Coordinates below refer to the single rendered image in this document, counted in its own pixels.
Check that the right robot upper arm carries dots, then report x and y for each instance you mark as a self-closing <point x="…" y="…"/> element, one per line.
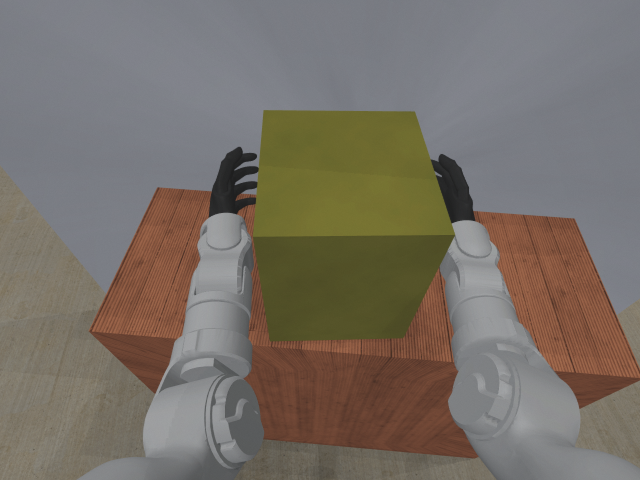
<point x="523" y="423"/>

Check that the robot left hand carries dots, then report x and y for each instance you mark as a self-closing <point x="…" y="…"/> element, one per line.
<point x="224" y="191"/>

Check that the pedestal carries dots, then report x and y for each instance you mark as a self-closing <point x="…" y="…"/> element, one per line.
<point x="382" y="394"/>

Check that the carton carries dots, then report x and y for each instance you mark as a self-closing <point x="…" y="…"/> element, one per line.
<point x="350" y="223"/>

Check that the robot right forearm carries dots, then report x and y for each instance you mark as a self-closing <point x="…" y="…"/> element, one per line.
<point x="480" y="308"/>

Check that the left robot upper arm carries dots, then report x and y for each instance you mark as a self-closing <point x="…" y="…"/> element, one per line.
<point x="201" y="430"/>

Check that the robot right hand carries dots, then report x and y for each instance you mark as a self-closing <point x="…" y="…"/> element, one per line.
<point x="454" y="189"/>

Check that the robot left forearm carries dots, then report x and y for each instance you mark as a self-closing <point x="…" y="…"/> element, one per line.
<point x="216" y="328"/>

